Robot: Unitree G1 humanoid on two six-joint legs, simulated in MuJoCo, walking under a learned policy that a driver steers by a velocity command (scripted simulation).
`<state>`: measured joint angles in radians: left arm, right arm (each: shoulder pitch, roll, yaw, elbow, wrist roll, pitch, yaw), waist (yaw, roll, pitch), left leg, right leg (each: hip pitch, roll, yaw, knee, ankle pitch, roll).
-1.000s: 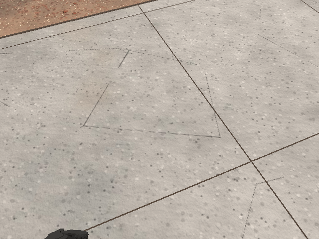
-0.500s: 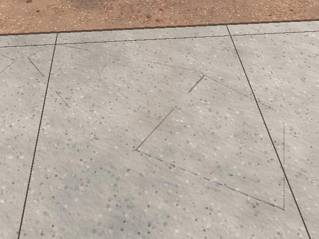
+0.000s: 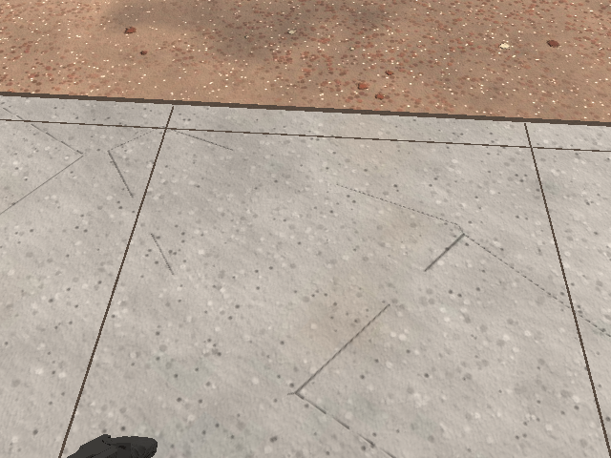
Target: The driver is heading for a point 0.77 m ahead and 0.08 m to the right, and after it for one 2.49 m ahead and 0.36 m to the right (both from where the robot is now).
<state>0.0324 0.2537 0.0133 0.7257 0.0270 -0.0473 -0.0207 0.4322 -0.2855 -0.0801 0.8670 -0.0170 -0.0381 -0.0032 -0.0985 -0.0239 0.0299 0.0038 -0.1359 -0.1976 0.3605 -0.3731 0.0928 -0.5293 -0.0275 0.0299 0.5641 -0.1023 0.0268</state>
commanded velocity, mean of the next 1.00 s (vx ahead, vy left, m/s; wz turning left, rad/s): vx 0.50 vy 0.00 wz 0.01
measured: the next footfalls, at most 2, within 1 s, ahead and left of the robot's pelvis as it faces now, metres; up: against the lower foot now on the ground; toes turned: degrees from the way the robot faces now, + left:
right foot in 0.04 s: +0.18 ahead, -0.12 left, +0.00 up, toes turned +3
left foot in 0.52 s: +0.40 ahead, +0.12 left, +0.00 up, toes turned +11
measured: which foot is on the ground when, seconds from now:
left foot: down 0.00-0.04, up 0.06-0.50, down 0.52-1.00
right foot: up 0.00-0.02, down 0.04-0.52, up 0.54-1.00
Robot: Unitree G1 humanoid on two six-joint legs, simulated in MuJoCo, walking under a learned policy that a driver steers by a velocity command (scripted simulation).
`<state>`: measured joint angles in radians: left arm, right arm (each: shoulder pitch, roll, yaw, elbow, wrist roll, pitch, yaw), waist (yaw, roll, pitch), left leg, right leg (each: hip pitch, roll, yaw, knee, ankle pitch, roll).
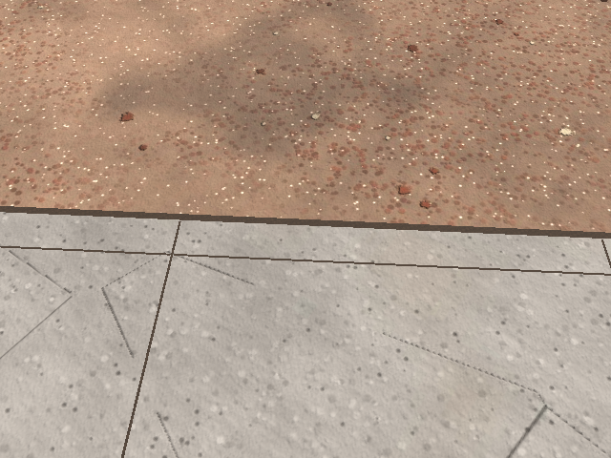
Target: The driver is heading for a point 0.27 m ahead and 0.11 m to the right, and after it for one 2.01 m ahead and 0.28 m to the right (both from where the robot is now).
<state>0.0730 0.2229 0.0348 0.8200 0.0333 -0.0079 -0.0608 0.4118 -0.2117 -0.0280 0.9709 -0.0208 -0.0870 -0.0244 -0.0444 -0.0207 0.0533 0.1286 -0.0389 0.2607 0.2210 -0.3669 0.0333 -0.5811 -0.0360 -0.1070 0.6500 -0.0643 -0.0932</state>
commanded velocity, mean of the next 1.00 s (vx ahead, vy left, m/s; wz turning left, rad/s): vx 0.16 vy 0.00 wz -0.40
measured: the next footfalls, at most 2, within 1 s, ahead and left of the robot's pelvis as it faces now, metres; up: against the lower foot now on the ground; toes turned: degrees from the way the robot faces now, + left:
right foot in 0.06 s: +0.19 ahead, -0.07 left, +0.00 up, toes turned -8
left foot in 0.62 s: +0.38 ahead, +0.05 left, +0.00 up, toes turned -24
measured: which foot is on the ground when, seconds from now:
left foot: down 0.00-0.08, up 0.10-0.60, down 0.62-1.00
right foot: up 0.00-0.04, down 0.06-0.62, up 0.64-0.96, down 0.98-1.00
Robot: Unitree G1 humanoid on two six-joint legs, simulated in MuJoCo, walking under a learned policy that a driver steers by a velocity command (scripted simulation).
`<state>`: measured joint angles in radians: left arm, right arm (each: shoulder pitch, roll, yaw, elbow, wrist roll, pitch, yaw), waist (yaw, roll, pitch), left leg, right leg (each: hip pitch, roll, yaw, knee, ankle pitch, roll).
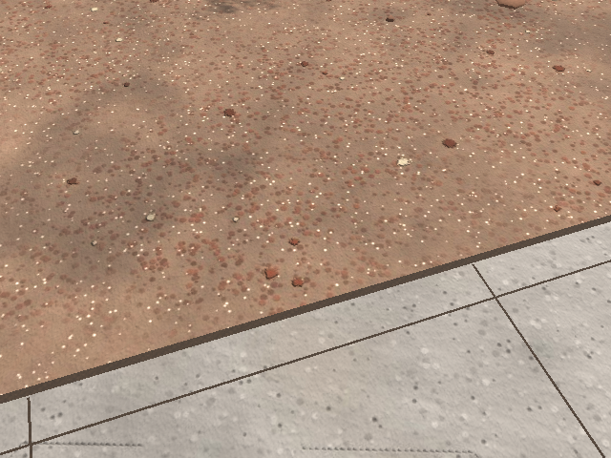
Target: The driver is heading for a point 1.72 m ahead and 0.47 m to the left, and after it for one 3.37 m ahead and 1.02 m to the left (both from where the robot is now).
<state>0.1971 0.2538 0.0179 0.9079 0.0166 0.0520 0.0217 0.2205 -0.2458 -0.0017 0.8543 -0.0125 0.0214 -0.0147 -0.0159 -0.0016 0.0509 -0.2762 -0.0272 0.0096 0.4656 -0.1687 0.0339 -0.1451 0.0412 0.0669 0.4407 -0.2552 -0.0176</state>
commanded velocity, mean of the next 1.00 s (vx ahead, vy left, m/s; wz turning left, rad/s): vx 0.33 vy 0.00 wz -0.02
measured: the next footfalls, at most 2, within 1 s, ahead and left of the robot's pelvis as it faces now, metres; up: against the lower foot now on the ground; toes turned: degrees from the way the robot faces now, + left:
right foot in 0.90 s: +0.46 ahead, -0.05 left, +0.00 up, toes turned -3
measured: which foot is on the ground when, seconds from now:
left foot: down 0.00-0.92, up 0.94-1.00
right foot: down 0.00-0.42, up 0.44-0.88, down 0.90-1.00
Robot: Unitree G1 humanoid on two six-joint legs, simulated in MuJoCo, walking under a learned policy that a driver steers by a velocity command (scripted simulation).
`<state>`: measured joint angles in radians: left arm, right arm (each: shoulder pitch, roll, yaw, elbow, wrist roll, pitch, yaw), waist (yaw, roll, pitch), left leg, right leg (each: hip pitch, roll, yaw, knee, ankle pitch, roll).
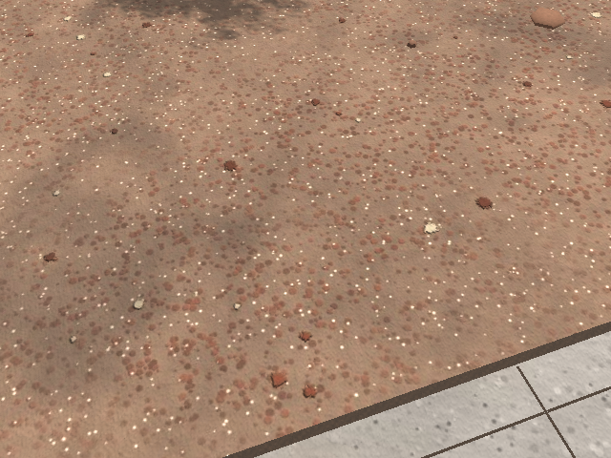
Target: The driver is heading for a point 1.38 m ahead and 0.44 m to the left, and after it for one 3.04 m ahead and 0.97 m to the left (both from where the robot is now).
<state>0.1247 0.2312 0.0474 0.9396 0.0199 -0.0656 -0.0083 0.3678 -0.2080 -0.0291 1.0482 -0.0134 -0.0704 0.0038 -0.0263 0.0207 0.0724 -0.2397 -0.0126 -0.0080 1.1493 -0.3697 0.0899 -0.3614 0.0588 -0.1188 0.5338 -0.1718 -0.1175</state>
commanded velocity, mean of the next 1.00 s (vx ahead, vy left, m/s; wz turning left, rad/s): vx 0.50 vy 0.00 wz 0.43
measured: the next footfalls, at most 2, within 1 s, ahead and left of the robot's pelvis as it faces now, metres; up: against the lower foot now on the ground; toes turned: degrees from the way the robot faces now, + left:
left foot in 0.46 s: +0.40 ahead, +0.10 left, +0.00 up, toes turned +15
right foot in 0.98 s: +0.76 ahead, +0.05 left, +0.00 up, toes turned +29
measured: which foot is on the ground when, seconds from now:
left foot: up 0.00-0.44, down 0.46-0.98, up 1.00-1.00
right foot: down 0.00-0.48, up 0.50-0.96, down 0.98-1.00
